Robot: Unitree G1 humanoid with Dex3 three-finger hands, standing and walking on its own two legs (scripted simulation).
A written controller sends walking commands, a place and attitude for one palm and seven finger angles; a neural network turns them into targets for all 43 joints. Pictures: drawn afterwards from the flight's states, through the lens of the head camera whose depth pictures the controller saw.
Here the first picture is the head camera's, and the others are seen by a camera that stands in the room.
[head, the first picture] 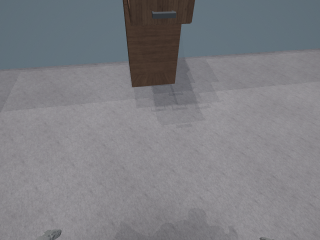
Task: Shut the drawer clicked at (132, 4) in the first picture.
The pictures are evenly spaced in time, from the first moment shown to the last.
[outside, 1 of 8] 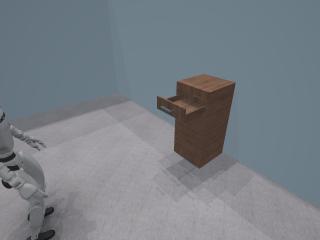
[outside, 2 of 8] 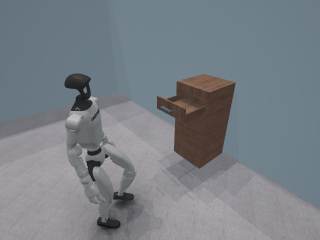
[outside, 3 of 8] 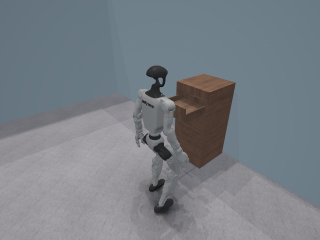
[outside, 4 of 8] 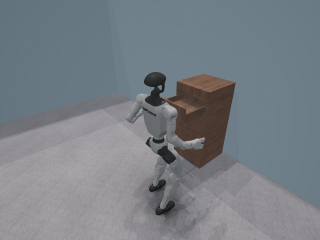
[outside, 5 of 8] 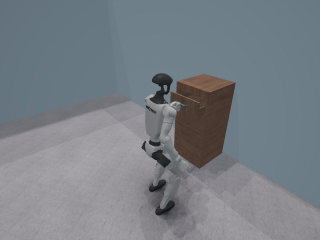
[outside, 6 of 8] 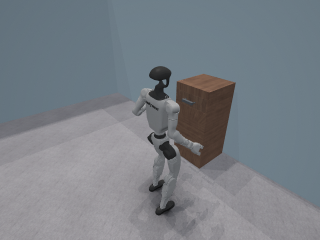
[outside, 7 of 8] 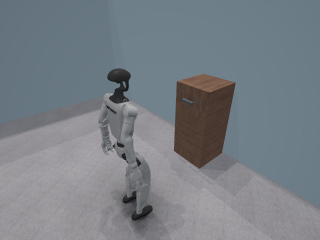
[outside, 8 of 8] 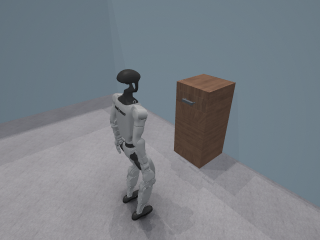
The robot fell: no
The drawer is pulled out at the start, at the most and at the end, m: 0.30 0.30 0.00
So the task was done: yes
